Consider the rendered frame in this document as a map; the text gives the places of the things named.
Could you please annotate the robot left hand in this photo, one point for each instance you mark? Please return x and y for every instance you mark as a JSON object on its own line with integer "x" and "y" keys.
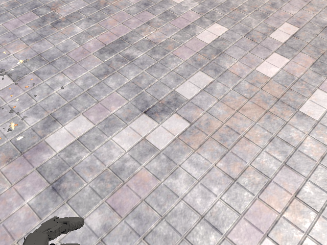
{"x": 53, "y": 228}

